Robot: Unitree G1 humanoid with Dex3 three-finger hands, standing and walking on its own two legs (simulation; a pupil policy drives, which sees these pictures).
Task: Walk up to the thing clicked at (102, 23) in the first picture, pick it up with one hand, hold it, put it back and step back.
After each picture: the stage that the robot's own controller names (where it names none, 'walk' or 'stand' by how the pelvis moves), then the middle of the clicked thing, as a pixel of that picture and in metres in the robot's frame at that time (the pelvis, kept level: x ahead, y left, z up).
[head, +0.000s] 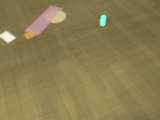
stand; (103, 20) +1.77 -0.30 -0.72
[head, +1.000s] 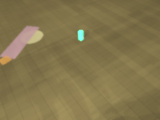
walk; (80, 35) +1.65 +0.10 -0.71
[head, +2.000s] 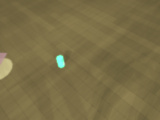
walk; (60, 61) +1.07 +0.29 -0.72
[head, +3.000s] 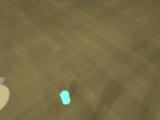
walk; (65, 97) +0.66 +0.22 -0.72
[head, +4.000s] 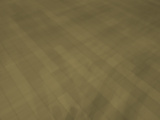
walk; out of the picture +0.46 +0.14 -0.70
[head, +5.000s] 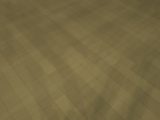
stand; out of the picture +0.39 +0.19 -0.72
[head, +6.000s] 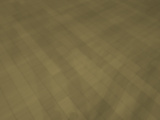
stand; out of the picture +0.38 +0.18 -0.72
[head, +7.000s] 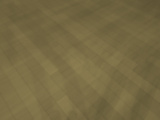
stand; out of the picture +0.39 +0.19 -0.73
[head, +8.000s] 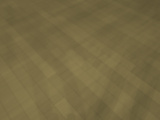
stand; out of the picture +0.37 +0.20 -0.73
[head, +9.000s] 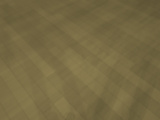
go down; out of the picture +0.36 +0.20 -0.73
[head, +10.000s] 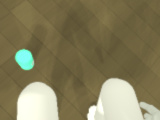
go down; (25, 60) +0.45 +0.22 -0.34
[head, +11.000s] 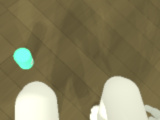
approach; (24, 59) +0.45 +0.22 -0.31
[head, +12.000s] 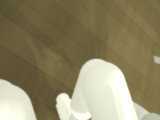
close in; out of the picture +0.44 +0.27 -0.22
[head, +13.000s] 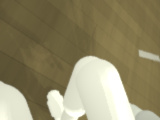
close; out of the picture +0.43 +0.28 -0.22
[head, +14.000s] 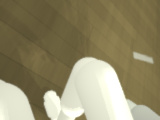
lift; out of the picture +0.41 +0.26 -0.23
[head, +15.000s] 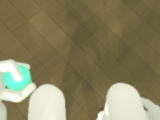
lift; (19, 82) +0.32 +0.22 -0.07
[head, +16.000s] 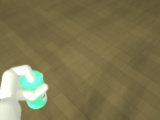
hold; (34, 90) +0.33 +0.17 +0.04
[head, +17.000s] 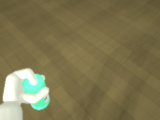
hold; (37, 92) +0.33 +0.17 +0.00
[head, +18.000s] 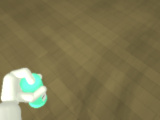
crouch; (34, 91) +0.34 +0.18 -0.03
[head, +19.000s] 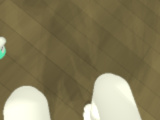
lower; out of the picture +0.47 +0.24 -0.10
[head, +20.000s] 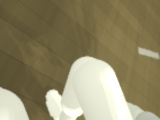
lower; out of the picture +0.43 +0.30 -0.23
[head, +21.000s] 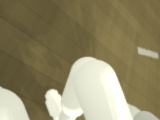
lower; out of the picture +0.43 +0.30 -0.23
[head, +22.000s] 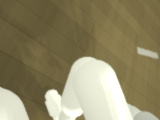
lower; out of the picture +0.43 +0.30 -0.23
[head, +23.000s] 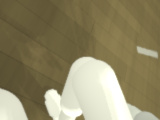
lower; out of the picture +0.43 +0.30 -0.23
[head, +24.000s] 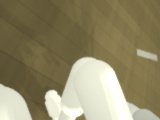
draw back; out of the picture +0.43 +0.28 -0.23
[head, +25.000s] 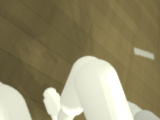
rise; out of the picture +0.42 +0.28 -0.23
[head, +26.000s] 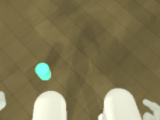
walk; (43, 72) +0.45 +0.20 -0.41
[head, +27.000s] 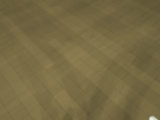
stand; out of the picture +0.38 +0.17 -0.66
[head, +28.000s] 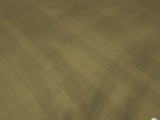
stand; out of the picture +0.39 +0.18 -0.67
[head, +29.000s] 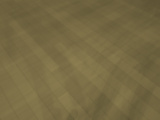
stand; out of the picture +0.39 +0.17 -0.71
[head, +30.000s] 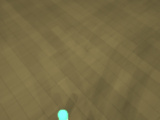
walk; (63, 116) +0.42 +0.14 -0.70
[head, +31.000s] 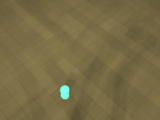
walk; (65, 92) +0.57 +0.11 -0.71
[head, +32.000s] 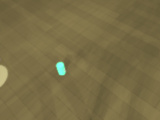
walk; (61, 68) +0.86 +0.28 -0.70
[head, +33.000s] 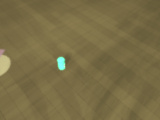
stand; (61, 63) +1.02 +0.21 -0.71
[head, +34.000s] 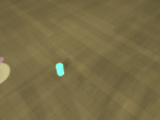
stand; (60, 69) +1.01 +0.23 -0.72
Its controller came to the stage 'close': yes
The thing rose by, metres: 0.71
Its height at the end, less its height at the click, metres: +0.00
